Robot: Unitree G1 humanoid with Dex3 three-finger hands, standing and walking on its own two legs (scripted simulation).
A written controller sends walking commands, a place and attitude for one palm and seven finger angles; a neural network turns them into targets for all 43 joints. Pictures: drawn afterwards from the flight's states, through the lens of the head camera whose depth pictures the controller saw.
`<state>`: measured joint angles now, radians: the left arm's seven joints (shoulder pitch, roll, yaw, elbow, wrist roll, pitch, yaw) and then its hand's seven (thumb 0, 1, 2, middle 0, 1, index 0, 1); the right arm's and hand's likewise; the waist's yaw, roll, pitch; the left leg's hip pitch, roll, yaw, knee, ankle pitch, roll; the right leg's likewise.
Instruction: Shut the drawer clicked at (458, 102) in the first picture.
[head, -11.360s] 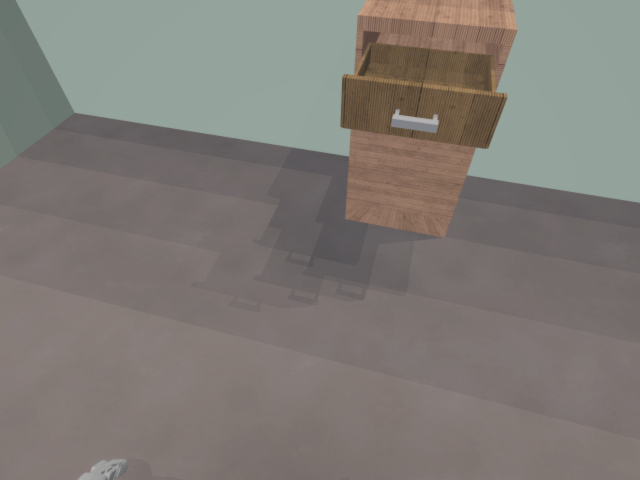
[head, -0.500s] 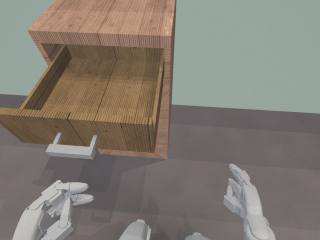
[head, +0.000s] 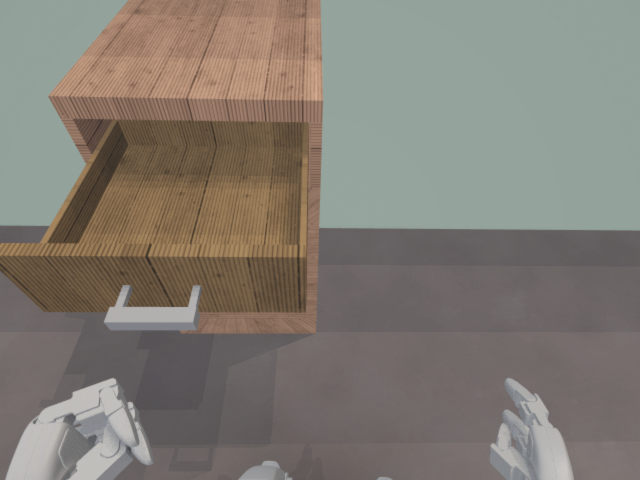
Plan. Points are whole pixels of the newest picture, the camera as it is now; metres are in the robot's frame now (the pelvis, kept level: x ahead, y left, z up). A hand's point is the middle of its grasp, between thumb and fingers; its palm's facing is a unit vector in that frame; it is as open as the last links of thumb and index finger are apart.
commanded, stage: raise the hand and make a fist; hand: left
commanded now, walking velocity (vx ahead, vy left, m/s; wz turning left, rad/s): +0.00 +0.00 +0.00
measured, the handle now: (157, 305) +0.33 +0.24 +0.02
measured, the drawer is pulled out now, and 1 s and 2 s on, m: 0.29 0.29 0.29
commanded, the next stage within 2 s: bring the fist close to the handle in 0.78 s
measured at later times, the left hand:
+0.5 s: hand (114, 437) +0.15 +0.19 +0.11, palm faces +0.08 -1.00 -0.05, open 3.3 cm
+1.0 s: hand (123, 444) +0.14 +0.19 +0.10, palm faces +0.10 -0.99 -0.09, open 3.3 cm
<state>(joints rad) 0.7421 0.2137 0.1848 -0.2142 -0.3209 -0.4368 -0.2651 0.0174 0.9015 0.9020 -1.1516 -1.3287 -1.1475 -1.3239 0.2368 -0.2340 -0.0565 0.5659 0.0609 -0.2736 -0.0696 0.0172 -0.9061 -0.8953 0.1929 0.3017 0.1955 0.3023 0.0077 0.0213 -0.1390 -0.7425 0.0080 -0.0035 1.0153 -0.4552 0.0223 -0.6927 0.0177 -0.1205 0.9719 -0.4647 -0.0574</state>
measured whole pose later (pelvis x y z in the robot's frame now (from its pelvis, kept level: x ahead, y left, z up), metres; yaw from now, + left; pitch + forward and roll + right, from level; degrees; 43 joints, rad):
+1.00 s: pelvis +0.01 +0.00 +0.01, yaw +1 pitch +8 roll -2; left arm 0.82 0.21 0.14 -0.39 -0.28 -0.32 -0.20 0.02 0.90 0.90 -1.40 -1.60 -1.40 -1.60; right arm 0.24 -0.21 0.01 0.51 0.06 -0.23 -0.05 0.02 -0.90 -0.89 0.20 0.30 0.20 0.30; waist 0.03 0.06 -0.15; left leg -0.67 0.01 -0.02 0.99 -0.47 0.02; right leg -0.61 0.02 -0.13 0.93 -0.47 -0.05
